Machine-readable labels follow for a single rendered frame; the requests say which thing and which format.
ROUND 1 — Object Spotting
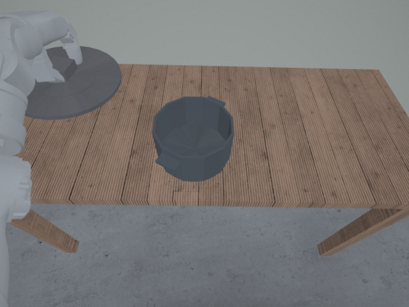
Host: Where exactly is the robot left forearm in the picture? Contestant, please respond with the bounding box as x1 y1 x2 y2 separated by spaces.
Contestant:
0 13 43 155

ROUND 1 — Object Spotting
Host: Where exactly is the left robot upper arm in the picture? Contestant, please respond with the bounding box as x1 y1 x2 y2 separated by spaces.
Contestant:
0 154 32 307

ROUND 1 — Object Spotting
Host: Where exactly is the robot left hand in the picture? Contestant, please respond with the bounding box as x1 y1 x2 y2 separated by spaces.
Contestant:
9 10 82 83

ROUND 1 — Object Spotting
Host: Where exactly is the table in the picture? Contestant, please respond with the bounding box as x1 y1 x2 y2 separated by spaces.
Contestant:
10 64 409 256

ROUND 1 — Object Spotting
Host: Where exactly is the lid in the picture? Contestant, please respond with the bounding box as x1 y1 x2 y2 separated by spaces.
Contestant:
25 46 121 120

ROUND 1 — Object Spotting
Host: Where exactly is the knob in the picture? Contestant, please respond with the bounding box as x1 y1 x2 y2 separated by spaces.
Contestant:
50 56 78 81

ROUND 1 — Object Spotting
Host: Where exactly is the pot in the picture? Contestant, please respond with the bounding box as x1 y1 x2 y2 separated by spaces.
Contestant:
152 96 234 182

